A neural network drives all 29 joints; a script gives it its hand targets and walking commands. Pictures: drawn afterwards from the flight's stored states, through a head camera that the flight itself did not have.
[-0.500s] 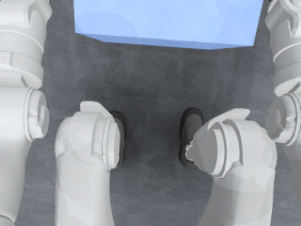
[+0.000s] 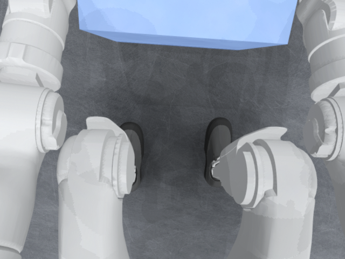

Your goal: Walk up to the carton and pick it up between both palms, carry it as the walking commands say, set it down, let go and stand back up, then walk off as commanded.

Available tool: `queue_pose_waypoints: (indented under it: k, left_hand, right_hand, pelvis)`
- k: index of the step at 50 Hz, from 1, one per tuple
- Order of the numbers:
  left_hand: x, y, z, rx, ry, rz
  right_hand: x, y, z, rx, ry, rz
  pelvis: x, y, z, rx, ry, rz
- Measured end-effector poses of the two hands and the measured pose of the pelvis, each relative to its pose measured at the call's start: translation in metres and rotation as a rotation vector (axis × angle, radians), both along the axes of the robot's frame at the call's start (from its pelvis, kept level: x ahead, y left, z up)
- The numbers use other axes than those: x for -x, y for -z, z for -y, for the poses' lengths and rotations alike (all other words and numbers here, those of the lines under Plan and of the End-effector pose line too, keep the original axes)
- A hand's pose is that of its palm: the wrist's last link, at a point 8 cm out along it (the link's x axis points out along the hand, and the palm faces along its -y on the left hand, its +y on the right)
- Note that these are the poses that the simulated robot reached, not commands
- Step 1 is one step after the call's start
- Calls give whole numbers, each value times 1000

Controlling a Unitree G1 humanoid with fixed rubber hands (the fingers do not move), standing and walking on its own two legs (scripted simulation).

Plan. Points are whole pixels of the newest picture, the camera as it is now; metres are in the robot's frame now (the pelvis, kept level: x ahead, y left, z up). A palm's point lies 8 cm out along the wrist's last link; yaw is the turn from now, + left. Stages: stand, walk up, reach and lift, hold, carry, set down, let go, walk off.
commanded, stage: reach and lift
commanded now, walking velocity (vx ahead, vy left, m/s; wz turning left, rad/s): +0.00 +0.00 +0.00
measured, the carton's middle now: out of the picture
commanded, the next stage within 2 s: none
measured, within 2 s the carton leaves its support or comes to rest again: leaves its support in 0.90 s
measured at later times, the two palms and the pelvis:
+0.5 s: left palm out of the picture +0.56 +0.20 -0.17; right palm out of the picture +0.56 -0.19 -0.17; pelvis +0.00 +0.00 +0.00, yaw +1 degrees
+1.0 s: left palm out of the picture +0.55 +0.21 -0.14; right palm out of the picture +0.56 -0.18 -0.15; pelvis -0.01 +0.00 +0.01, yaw +1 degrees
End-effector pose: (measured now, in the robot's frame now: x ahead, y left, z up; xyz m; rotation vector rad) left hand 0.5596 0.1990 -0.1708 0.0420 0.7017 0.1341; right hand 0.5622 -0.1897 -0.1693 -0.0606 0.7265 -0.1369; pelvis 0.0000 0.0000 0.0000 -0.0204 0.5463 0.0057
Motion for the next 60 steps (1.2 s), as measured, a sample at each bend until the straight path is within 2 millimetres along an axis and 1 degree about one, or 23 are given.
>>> queue_pose_waypoints:
  k: [14, 22, 33, 41, 44, 48, 54, 60]
  left_hand:
    - [2, 0, -1, 13, 7, -3]
    - [0, -3, -1, 26, -6, -23]
    - [4, 0, -2, 54, -8, -20]
    - [5, -2, -3, 30, -9, -22]
    - [6, -7, -5, 15, -12, -18]
    - [8, -19, -9, 8, -15, -12]
    - [4, -46, -11, 4, -17, 6]
    - [-1, -68, -10, 10, -15, 24]
  right_hand:
    - [0, -1, -3, 8, -15, -12]
    - [-3, -3, -3, -3, -9, -32]
    - [-1, -1, -2, -2, -11, -40]
    - [-1, -2, -4, 2, -16, -45]
    - [0, -6, -7, 6, -24, -41]
    - [1, -13, -10, 1, -31, -35]
    - [0, -36, -13, -10, -27, -16]
    - [-5, -60, -11, -2, -25, 2]
  pelvis:
    - [2, -2, 1, -2, -3, -3]
    - [1, 1, 0, -4, -6, 7]
    - [0, 4, 0, -7, -5, 13]
    - [-1, 3, 0, -6, -9, 16]
    - [1, 1, 1, -6, -11, 18]
    - [4, -4, 1, -6, -17, 24]
    - [10, -14, 2, -8, -21, 38]
    - [13, -25, 1, -5, -20, 44]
